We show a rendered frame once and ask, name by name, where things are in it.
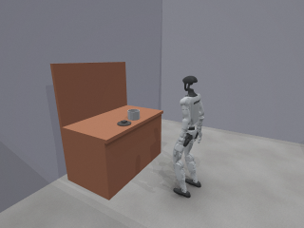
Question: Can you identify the left robot upper arm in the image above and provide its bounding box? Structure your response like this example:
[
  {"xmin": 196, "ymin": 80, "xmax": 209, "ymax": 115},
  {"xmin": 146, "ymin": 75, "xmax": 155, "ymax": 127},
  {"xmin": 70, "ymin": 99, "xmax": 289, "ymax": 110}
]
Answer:
[{"xmin": 180, "ymin": 97, "xmax": 191, "ymax": 124}]

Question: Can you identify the pot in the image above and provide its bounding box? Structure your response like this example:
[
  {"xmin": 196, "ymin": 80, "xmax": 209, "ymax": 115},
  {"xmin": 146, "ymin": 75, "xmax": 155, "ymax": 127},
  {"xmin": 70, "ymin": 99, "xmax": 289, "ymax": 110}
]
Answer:
[{"xmin": 127, "ymin": 108, "xmax": 140, "ymax": 121}]

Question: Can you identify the table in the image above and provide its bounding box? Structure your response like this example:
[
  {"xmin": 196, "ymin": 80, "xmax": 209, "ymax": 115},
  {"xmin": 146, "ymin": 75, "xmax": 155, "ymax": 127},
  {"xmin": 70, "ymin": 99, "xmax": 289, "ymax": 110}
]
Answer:
[{"xmin": 50, "ymin": 62, "xmax": 163, "ymax": 200}]

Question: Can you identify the robot right forearm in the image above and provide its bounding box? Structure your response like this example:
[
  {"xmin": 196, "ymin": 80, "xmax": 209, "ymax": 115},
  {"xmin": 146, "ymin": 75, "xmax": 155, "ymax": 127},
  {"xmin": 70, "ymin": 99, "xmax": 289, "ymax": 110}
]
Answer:
[{"xmin": 196, "ymin": 114, "xmax": 204, "ymax": 131}]

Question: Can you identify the robot right hand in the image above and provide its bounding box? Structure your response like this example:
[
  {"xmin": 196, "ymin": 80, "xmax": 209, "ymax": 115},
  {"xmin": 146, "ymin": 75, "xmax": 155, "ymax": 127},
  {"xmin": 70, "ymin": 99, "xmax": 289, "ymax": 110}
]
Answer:
[{"xmin": 194, "ymin": 130, "xmax": 202, "ymax": 143}]

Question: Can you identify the robot left foot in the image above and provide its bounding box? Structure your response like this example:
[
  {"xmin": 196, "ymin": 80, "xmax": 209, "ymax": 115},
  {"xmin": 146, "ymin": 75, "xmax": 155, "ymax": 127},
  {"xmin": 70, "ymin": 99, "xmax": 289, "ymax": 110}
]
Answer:
[{"xmin": 173, "ymin": 188, "xmax": 191, "ymax": 198}]

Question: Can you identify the lid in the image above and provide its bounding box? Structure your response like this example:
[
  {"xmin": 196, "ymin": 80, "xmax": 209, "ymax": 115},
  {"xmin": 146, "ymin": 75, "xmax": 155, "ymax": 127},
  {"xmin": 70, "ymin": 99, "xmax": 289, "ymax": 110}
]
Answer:
[{"xmin": 117, "ymin": 121, "xmax": 132, "ymax": 126}]

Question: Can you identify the robot left forearm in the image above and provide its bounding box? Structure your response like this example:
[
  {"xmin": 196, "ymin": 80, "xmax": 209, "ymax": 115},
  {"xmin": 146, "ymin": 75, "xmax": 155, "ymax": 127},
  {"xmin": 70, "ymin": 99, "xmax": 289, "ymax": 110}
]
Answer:
[{"xmin": 178, "ymin": 119, "xmax": 189, "ymax": 144}]

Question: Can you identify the robot left hand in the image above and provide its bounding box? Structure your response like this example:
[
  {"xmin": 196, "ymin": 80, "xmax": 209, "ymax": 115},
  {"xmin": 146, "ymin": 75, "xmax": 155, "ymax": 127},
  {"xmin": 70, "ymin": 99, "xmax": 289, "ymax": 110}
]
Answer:
[{"xmin": 173, "ymin": 143, "xmax": 183, "ymax": 159}]

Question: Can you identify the right robot upper arm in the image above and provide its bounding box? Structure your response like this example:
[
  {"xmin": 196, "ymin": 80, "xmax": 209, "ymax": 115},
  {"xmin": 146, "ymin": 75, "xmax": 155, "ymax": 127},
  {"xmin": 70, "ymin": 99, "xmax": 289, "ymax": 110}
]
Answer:
[{"xmin": 197, "ymin": 93, "xmax": 204, "ymax": 117}]

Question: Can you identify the robot right thigh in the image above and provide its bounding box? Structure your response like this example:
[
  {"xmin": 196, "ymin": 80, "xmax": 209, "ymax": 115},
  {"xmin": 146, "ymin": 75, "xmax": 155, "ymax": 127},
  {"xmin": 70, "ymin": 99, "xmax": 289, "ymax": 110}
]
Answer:
[{"xmin": 183, "ymin": 131, "xmax": 199, "ymax": 162}]

